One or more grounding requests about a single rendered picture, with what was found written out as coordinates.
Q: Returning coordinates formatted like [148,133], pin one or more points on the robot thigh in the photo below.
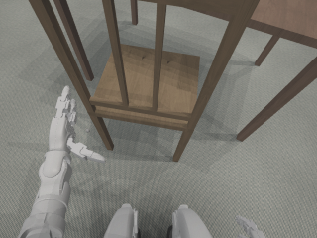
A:
[124,224]
[187,224]

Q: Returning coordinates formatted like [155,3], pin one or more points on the chair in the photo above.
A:
[150,86]

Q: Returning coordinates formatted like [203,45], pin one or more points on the robot right hand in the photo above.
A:
[249,227]

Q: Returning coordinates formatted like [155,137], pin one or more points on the table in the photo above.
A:
[294,20]

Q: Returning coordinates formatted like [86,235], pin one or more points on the left robot forearm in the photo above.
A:
[47,216]

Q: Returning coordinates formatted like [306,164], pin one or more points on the robot left hand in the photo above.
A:
[61,129]

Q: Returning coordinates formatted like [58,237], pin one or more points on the robot right thigh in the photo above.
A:
[187,224]

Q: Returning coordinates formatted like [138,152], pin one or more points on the robot left thigh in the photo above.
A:
[124,224]

